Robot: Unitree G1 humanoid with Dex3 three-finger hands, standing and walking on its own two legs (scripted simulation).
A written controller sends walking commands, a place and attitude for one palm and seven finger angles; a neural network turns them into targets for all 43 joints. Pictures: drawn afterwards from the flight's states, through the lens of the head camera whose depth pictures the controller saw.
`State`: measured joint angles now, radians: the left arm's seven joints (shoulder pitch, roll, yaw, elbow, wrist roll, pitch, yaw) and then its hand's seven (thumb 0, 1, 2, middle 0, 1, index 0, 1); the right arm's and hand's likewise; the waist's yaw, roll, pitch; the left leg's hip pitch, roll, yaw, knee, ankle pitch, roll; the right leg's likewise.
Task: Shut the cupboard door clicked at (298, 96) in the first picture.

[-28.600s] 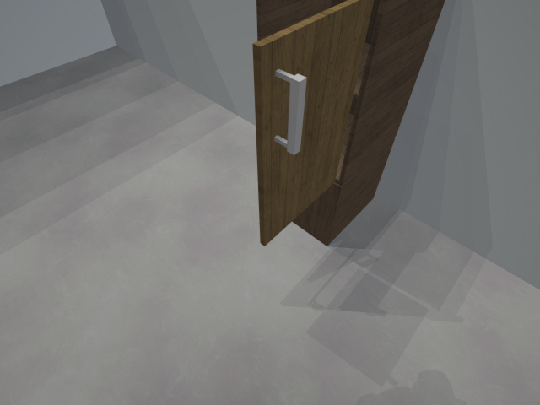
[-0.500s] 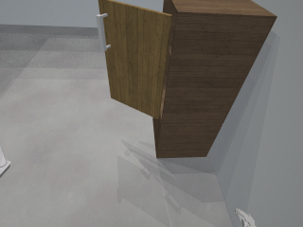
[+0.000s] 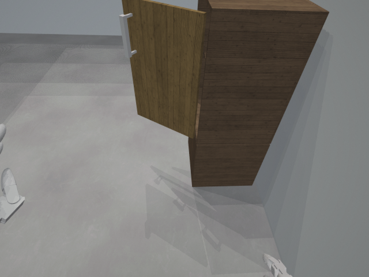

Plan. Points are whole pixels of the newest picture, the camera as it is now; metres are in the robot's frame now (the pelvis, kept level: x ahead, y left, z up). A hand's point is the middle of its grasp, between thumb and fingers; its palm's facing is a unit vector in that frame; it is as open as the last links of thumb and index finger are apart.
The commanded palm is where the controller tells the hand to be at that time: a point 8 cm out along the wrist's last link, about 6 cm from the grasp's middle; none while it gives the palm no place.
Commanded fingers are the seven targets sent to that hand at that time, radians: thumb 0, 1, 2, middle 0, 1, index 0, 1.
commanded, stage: stop stepping back and stand still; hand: left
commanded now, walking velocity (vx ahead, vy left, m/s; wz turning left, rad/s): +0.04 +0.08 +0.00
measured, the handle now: (129, 36) +0.99 +0.26 +0.12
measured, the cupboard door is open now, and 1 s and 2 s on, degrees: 56 56 56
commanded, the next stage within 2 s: let the arm hang, fingers relaxed in 1.06 s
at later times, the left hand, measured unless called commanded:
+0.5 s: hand (25, 175) +0.24 +0.27 +0.17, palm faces +0.42 -0.78 -0.46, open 7.4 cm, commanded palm +0.18 +0.32 +0.19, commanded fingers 0.00 0.90 0.90 -0.20 -0.30 -0.20 -0.30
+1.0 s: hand out of the picture +0.22 +0.31 +0.17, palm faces +0.44 -0.79 -0.42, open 7.4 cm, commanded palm +0.16 +0.34 +0.19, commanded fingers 0.00 0.90 0.90 -0.20 -0.30 -0.20 -0.30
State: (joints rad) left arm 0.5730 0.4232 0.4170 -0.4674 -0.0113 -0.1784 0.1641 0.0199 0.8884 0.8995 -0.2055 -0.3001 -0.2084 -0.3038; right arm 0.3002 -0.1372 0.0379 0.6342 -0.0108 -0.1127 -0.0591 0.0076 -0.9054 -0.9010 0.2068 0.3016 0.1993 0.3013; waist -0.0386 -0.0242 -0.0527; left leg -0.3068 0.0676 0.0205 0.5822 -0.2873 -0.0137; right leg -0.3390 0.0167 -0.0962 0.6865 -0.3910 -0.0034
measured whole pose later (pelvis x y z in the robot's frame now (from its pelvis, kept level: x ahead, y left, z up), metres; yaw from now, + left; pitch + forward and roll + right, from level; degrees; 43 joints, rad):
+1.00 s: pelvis +0.02 +0.04 +0.01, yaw +0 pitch +0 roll -1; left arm 0.53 0.39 0.39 -0.46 -0.03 -0.17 0.17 0.02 0.89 0.90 -0.21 -0.30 -0.21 -0.30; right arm 0.26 -0.20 0.03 0.62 0.00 -0.09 -0.08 0.01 -0.91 -0.90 0.21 0.30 0.20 0.30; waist -0.01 0.00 -0.03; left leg -0.28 0.02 0.09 0.47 -0.20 0.03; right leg -0.21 -0.01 -0.07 0.43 -0.23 0.01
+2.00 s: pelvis +0.01 +0.03 +0.02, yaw +0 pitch -2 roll +0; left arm 0.19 0.29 0.02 1.11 0.02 -0.01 0.01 0.01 0.91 0.90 -0.20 -0.30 -0.20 -0.30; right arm 0.19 -0.27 -0.01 1.10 -0.02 0.01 -0.01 0.00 -0.91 -0.90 0.20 0.30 0.20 0.30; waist 0.00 0.04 0.01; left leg -0.19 0.02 0.09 0.37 -0.14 0.02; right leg -0.14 -0.01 -0.07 0.38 -0.20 -0.02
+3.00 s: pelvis +0.05 +0.02 +0.02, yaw +0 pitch -1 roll +0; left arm 0.13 0.31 0.01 1.13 0.01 -0.02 0.00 0.01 0.90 0.90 -0.20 -0.30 -0.20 -0.30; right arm 0.12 -0.32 0.00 1.12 -0.01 0.00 -0.01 0.00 -0.91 -0.90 0.20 0.30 0.20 0.30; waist -0.01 0.01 0.03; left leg -0.12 0.02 0.08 0.29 -0.16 0.00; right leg -0.06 0.00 -0.07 0.29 -0.21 -0.02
